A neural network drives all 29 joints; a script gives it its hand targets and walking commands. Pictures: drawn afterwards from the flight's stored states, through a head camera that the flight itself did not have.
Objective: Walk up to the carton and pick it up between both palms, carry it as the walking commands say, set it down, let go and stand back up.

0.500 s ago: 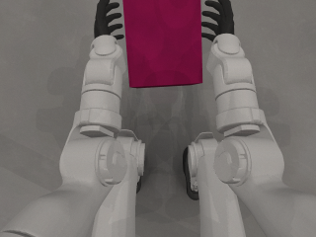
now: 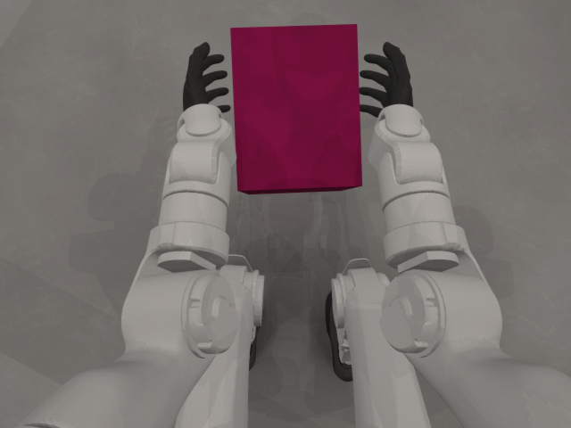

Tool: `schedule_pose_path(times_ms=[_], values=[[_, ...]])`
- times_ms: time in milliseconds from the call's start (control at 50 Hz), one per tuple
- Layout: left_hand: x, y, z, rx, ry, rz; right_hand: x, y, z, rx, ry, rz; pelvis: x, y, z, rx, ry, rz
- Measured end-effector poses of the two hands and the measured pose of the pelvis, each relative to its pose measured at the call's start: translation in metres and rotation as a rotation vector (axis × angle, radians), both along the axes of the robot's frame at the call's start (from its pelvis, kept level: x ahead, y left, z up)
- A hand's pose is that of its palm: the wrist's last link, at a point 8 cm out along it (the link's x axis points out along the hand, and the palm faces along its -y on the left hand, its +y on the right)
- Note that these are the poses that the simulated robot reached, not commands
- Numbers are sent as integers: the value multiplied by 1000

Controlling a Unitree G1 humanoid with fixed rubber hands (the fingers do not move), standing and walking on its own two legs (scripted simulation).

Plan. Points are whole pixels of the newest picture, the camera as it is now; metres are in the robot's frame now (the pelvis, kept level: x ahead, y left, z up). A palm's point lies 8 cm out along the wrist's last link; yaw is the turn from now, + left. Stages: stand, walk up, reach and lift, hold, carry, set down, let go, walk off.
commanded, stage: reach and lift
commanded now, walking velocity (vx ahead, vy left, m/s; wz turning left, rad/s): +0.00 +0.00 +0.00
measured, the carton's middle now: (294, 122) +0.52 +0.02 -0.15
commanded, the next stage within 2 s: none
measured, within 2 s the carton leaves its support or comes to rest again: neither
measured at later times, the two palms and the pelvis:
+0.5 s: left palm (186, 99) +0.48 +0.13 +0.02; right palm (418, 101) +0.48 -0.11 +0.02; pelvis +0.01 +0.00 +0.05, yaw +1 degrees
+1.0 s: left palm (160, 85) +0.46 +0.13 +0.09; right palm (452, 88) +0.46 -0.10 +0.08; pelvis +0.02 +0.00 +0.12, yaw +1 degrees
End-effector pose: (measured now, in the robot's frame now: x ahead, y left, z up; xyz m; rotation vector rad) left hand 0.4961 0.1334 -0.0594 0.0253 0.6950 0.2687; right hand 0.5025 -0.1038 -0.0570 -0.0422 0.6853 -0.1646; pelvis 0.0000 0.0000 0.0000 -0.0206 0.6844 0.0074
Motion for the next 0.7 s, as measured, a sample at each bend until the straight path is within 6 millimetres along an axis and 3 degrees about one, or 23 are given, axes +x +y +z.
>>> schedule_pose_path(times_ms=[700], values=[[-28,-2,103,0,-18,8,-30,-1,100,5,-7,0,14,-2,78,6,-103,9]])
